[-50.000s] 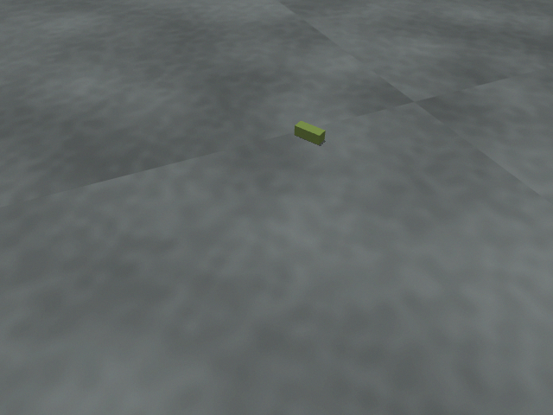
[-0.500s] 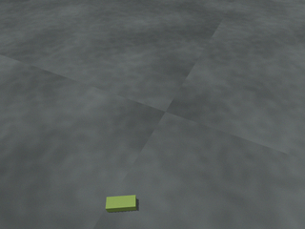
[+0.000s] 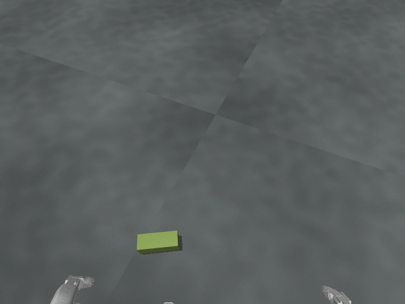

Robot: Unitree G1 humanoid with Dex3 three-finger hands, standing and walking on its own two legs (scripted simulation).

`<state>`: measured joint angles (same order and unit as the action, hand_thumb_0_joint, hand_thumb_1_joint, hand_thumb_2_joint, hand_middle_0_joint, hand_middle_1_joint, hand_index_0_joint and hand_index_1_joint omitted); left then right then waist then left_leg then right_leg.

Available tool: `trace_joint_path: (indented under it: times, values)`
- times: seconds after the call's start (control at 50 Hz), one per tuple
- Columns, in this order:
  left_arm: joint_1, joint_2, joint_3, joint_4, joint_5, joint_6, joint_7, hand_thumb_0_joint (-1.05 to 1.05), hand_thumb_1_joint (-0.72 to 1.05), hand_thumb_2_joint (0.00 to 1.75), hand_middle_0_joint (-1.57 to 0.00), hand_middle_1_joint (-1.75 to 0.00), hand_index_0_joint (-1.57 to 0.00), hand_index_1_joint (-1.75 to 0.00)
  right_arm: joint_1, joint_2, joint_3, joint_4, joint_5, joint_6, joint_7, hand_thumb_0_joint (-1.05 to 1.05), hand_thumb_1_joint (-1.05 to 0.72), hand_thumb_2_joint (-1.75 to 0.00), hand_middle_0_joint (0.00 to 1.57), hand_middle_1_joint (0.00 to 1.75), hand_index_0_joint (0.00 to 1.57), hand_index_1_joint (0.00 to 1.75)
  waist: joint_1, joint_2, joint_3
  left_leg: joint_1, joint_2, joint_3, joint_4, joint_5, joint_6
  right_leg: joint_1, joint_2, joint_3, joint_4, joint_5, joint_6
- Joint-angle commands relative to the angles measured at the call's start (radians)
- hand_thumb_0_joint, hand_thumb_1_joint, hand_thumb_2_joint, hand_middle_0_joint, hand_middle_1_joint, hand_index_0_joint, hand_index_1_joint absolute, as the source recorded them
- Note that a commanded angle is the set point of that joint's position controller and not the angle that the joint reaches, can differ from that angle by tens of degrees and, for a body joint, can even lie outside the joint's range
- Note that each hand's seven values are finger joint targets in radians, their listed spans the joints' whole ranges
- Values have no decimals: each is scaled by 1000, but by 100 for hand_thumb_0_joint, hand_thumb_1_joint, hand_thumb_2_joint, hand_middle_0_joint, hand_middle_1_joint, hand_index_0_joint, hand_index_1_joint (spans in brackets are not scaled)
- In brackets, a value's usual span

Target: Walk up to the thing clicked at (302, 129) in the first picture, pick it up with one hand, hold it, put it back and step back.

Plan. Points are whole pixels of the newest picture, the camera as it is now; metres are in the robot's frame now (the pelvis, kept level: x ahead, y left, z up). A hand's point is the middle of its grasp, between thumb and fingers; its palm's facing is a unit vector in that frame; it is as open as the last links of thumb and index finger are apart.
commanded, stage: rise first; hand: left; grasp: from above
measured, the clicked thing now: (158, 242) +0.44 +0.22 -0.70
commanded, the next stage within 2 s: none
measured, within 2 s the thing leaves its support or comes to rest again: neither
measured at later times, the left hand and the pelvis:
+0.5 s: hand out of the picture +0.14 +0.25 -0.20, palm faces -0.21 -0.84 -0.50, open 14.2 cm; pelvis +0.00 +0.00 -0.07, yaw +0 degrees
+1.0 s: hand (115, 280) +0.24 +0.28 -0.38, palm faces -0.43 -0.40 -0.81, open 14.2 cm; pelvis -0.07 +0.00 -0.24, yaw -1 degrees
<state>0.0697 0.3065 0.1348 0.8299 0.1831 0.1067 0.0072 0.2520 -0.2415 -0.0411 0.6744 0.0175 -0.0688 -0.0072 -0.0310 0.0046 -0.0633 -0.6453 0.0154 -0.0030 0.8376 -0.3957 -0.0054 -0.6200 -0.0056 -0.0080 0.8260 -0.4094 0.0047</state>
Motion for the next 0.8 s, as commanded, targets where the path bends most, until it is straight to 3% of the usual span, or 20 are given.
trace_joint_path:
  times: [0.0, 0.08, 0.18, 0.26, 0.3, 0.4, 0.46, 0.5, 0.52, 0.6, 0.64, 0.66, 0.74, 0.78]
  values:
    - [-1, 189, 64, -231, 31, -30, 32, 0, -54, 99, -6, -106, -6, -106, -19, -151, -57, -157, -4, -73, -20, 0, -89, -90, 20, 30, 20, 30, 15, 18, -216, 42, -17, 2, 6, 171, 10, -16, 16, -14, -4, 153, -20]
    - [98, 197, 70, -348, 66, -7, 35, 0, -54, 99, -6, -105, -6, -106, -16, -152, -62, -182, -5, -85, -27, 0, -89, -90, 20, 30, 20, 30, 17, 76, -270, 51, -7, -5, 49, 227, 6, -55, 18, -14, 55, 193, -24]
    - [174, 175, 51, -441, 78, 44, 36, 0, -56, 97, -7, -105, -7, -105, -17, -150, -60, -198, -7, -94, -24, 0, -91, -90, 20, 30, 20, 30, 3, 66, -310, 34, 9, -30, 119, 338, 10, -102, 21, -26, 117, 241, -22]
    - [209, 162, 45, -470, 94, 69, 42, 0, -55, 96, -7, -106, -8, -105, -29, -142, -54, -224, -8, -102, -19, 0, -92, -90, 20, 30, 20, 30, 4, 42, -314, -42, 1, -24, 180, 331, 18, -127, 17, -25, 157, 262, -21]
    - [223, 153, 36, -493, 102, 73, 43, 0, -55, 95, -7, -105, -8, -104, -35, -139, -54, -244, -9, -107, -18, 0, -92, -90, 20, 30, 20, 30, -4, 45, -303, -80, -3, -18, 204, 276, 21, -157, 18, -22, 170, 234, -20]
    - [269, 172, 50, -556, 125, 73, 51, 0, -55, 94, -8, -107, -9, -106, -54, -135, -51, -265, -9, -120, -12, 0, -92, -90, 20, 30, 20, 30, 13, 56, -350, -133, -8, -23, 262, 273, 20, -200, 18, -26, 235, 227, -21]
    - [293, 174, 50, -604, 138, 74, 55, 0, -58, 96, -8, -106, -8, -105, -63, -135, -53, -278, -7, -123, -8, 0, -92, -90, 20, 30, 20, 30, 16, 74, -354, -172, -11, -22, 280, 220, 17, -236, 19, -27, 260, 183, -23]
    - [267, 181, 37, -638, 152, 73, 56, 0, -58, 96, -8, -106, -9, -105, -65, -139, -53, -279, -5, -126, -8, 0, -94, -91, 20, 30, 20, 30, 4, 84, -369, -186, -8, -26, 300, 200, 17, -270, 22, -29, 286, 164, -24]
    - [224, 182, 33, -610, 168, 70, 60, 0, -60, 96, -9, -105, -9, -105, -72, -141, -52, -277, -3, -128, -8, 0, -95, -91, 20, 30, 20, 30, -14, 68, -345, -221, -8, -30, 313, 166, 17, -302, 22, -28, 297, 142, -23]
    - [66, 221, 29, -474, 252, 14, 74, 0, -61, 96, -9, -105, -9, -105, -101, -157, -50, -243, -8, -147, -5, 0, -96, -91, 20, 30, 20, 30, -32, 67, -317, -363, -2, -54, 425, 89, 17, -500, 22, -33, 439, 56, -27]
    - [-11, 242, 29, -447, 289, -30, 85, 0, -60, 98, -8, -103, -8, -103, -107, -168, -57, -230, -13, -157, 0, 0, -94, -91, 20, 30, 20, 30, -27, 85, -344, -422, -4, -56, 474, 27, 11, -581, 19, -28, 505, 3, -29]
    - [-33, 220, 8, -430, 310, -51, 92, 0, -59, 97, -9, -103, -8, -103, -108, -170, -57, -223, -15, -163, 2, 0, -94, -91, 20, 30, 20, 30, -31, 98, -366, -438, -4, -64, 488, -2, 6, -619, 18, -29, 539, -17, -30]
    - [-128, 252, -25, -429, 389, -126, 119, 0, -56, 98, -10, -102, -9, -103, -117, -189, -67, -194, -11, -177, 7, 0, -92, -90, 20, 30, 20, 30, -15, 144, -520, -456, -3, -71, 583, 23, 0, -735, 20, -32, 656, -4, -35]
    - [-194, 334, 30, -363, 437, -145, 147, 0, -56, 98, -13, -100, -11, -101, -112, -202, -68, -166, -9, -172, 8, 0, -92, -91, 20, 30, 20, 30, -8, 126, -552, -530, -9, -62, 645, 34, 4, -765, 22, -31, 701, 9, -34]
